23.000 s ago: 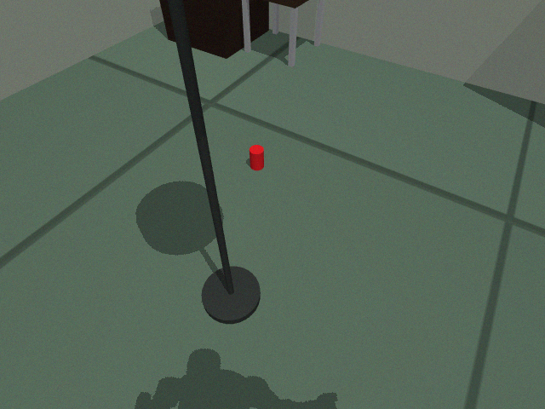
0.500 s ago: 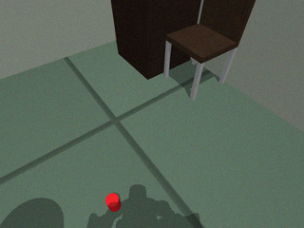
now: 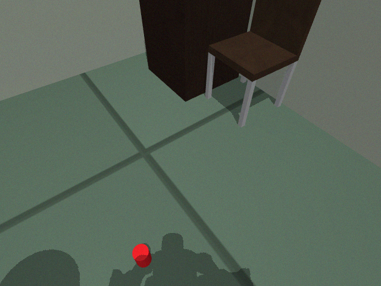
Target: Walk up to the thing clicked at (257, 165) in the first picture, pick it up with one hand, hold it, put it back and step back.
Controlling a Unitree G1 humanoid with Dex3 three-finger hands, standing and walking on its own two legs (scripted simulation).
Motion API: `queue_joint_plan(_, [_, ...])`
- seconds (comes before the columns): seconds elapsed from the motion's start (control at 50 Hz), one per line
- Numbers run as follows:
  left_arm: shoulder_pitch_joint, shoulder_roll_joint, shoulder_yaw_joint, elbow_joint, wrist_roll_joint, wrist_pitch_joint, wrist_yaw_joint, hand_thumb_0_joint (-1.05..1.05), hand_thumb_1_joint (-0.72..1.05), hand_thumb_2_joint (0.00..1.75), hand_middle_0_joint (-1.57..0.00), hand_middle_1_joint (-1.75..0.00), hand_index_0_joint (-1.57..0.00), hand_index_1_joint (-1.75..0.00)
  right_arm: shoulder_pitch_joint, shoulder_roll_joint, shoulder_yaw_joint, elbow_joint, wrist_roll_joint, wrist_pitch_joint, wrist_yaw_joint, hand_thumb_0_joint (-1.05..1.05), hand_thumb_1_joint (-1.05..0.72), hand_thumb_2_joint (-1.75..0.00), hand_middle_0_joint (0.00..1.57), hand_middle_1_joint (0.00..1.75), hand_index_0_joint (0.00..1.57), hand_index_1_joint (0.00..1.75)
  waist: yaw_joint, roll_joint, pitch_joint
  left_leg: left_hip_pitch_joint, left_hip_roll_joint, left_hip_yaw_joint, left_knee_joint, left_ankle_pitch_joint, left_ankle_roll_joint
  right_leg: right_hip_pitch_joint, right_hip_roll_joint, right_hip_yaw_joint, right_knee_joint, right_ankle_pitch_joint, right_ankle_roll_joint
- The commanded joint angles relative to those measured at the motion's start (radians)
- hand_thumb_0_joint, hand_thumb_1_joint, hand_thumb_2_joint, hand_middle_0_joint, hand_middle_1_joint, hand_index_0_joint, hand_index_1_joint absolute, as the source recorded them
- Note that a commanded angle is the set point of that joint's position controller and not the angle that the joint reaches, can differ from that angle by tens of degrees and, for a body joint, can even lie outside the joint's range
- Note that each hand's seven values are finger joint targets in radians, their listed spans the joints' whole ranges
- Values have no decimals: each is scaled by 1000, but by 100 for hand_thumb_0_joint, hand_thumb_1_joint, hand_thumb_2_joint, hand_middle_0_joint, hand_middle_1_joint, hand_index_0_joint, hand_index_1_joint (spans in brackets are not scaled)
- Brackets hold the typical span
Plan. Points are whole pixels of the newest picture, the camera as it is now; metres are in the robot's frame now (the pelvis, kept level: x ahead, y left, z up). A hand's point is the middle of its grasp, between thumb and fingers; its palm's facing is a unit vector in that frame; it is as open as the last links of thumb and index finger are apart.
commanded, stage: stand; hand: left
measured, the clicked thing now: (142, 255) +0.39 +0.23 -0.73
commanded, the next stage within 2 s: rise first in 0.62 s
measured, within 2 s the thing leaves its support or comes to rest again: neither
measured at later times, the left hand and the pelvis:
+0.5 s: hand out of the picture +0.07 +0.26 -0.16, palm faces -0.04 -0.94 -0.35, open 7.4 cm; pelvis +0.00 +0.00 +0.00, yaw +0 degrees
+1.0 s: hand out of the picture +0.15 +0.26 -0.17, palm faces -0.05 -0.93 -0.36, open 9.7 cm; pelvis -0.01 +0.00 -0.02, yaw +1 degrees
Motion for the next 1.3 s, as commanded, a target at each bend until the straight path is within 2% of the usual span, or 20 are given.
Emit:
queue_joint_plan(0.0, [-36,220,43,-61,-3,-17,12,0,90,90,-20,-30,-20,-30,-41,-217,-38,-61,-1,-24,-16,0,-90,-90,20,30,20,30,0,7,-72,38,102,-76,-53,114,38,-16,-112,82,-50,136,-37])
queue_joint_plan(0.16, [-39,220,44,-59,-2,-18,13,0,90,90,-20,-30,-20,-30,-30,-213,-36,-62,-1,-22,-16,0,-90,-90,20,30,20,30,-4,-4,-63,26,97,-75,-52,99,43,-10,-114,85,-61,140,-32])
queue_joint_plan(0.24, [-28,216,42,-59,-3,-17,11,0,90,90,-20,-30,-20,-30,-36,-221,-36,-61,-2,-22,-16,0,-90,-90,20,30,20,30,4,7,-45,16,99,-82,-60,64,42,-24,-111,85,-70,80,-32])
queue_joint_plan(0.68, [-28,220,41,-61,-1,-19,14,0,90,90,-20,-30,-20,-30,-27,-216,-37,-61,-1,-21,-16,0,-90,-90,20,30,20,30,-2,-7,-67,28,100,-82,-48,124,43,-10,-115,78,-54,153,-33])
queue_joint_plan(0.7, [-33,219,41,-64,-3,-19,14,0,82,98,-12,-38,-12,-38,-21,-216,-36,-60,-2,-22,-16,0,-94,-91,20,30,20,30,-4,-5,-71,30,98,-77,-46,122,42,-7,-118,83,-54,152,-34])
queue_joint_plan(0.72, [-384,32,42,-415,-43,-112,27,0,74,95,-17,-46,-15,-46,-6,-42,7,-346,65,-72,-34,0,-98,-92,20,30,20,30,-111,24,12,-132,-50,32,34,-16,44,-206,10,-11,0,47,-16])
queue_joint_plan(0.74, [-459,88,66,-313,-38,-100,32,0,66,94,-19,-53,-16,-54,46,-74,0,-293,68,-74,-45,0,-95,-91,20,30,20,30,-79,-26,-32,-118,-46,24,46,-21,47,-153,10,-23,7,20,-13])
queue_joint_plan(0.76, [-288,196,138,-134,-12,-57,38,0,58,94,-18,-61,-15,-62,72,-109,-15,-278,62,-65,-52,0,-93,-91,20,30,20,30,-55,-24,-20,-150,-54,25,63,-43,47,-167,16,-34,17,-23,-22])
queue_joint_plan(0.78, [-205,184,144,-76,-1,-41,23,0,50,95,-16,-68,-14,-69,81,-108,-29,-301,61,-56,-49,0,-92,-91,20,30,20,30,-29,-26,-17,-178,-48,25,91,-17,44,-191,22,-38,47,-15,-26])
queue_joint_plan(0.8, [-261,212,151,-127,26,-45,9,0,42,92,-14,-76,-15,-77,91,-109,-45,-327,51,-60,-52,0,-90,-90,20,30,20,30,-26,-25,-89,-184,-51,22,123,2,46,-191,18,-35,74,1,-26])
queue_joint_plan(0.82, [-282,258,186,-162,44,-52,2,0,34,92,-14,-83,-15,-82,111,-108,-59,-341,47,-67,-59,0,-90,-90,20,30,20,30,-19,-1,-167,-170,-51,16,144,39,43,-177,13,-28,106,52,-25])
queue_joint_plan(0.84, [-226,259,200,-128,80,-42,-12,0,26,91,-12,-89,-15,-87,111,-105,-68,-371,37,-75,-56,0,-89,-90,20,30,20,30,-16,-8,-218,-191,-57,12,183,79,43,-161,10,-32,142,90,-23])
queue_joint_plan(0.86, [-120,209,189,-53,114,-27,-27,0,20,91,-10,-96,-14,-92,138,-98,-75,-374,28,-74,-51,0,-90,-91,20,30,20,30,-6,-19,-233,-233,-61,7,223,92,42,-185,10,-32,182,104,-25])
queue_joint_plan(0.9, [-80,227,220,-140,146,-19,-36,0,4,93,-9,-101,-12,-98,141,-94,-91,-423,26,-76,-44,0,-90,-90,20,30,20,30,36,44,-327,-222,-72,10,264,152,32,-164,12,-29,231,146,-29])
queue_joint_plan(0.96, [-82,170,191,-207,172,31,-15,0,-20,94,-7,-107,-11,-104,118,-78,-89,-487,31,-72,-40,0,-90,-90,20,30,20,30,27,55,-283,-274,-65,-3,277,115,24,-238,19,-40,253,90,-32])
queue_joint_plan(1.0, [-116,166,187,-280,182,61,0,0,-36,96,-7,-108,-9,-105,99,-75,-90,-533,35,-76,-38,0,-90,-90,20,30,20,30,15,33,-270,-302,-58,-6,295,61,24,-282,23,-46,267,27,-31])
queue_joint_plan(1.06, [-86,133,174,-321,182,100,8,0,-51,97,-7,-108,-8,-107,95,-70,-89,-567,34,-89,-30,0,-89,-90,20,30,20,30,-6,7,-226,-380,-42,-22,341,-16,24,-385,33,-57,319,-59,-33])
queue_joint_plan(1.14, [-101,151,194,-436,206,88,13,0,-54,97,-7,-107,-8,-106,109,-60,-97,-593,26,-116,-28,0,-88,-90,20,30,20,30,-11,-2,-285,-464,-45,-21,460,-44,30,-463,23,-47,423,-79,-26])
queue_joint_plan(1.18, [-57,121,176,-497,225,75,14,0,-54,97,-8,-108,-8,-107,120,-49,-98,-606,22,-130,-30,0,-89,-90,20,30,20,30,-12,29,-340,-483,-41,-22,521,-17,30,-513,20,-41,492,-52,-27])
queue_joint_plan(1.28, [40,148,206,-638,295,91,30,0,-54,100,-7,-109,-7,-109,118,-48,-96,-638,16,-149,-39,0,-88,-90,20,30,20,30,-13,83,-406,-520,-27,-42,598,14,23,-600,20,-42,593,-40,-30])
